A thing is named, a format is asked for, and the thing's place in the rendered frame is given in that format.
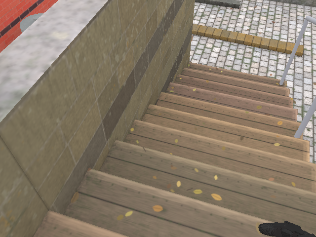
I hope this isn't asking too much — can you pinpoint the right robot hand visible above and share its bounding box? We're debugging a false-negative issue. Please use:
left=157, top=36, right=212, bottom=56
left=259, top=221, right=316, bottom=237

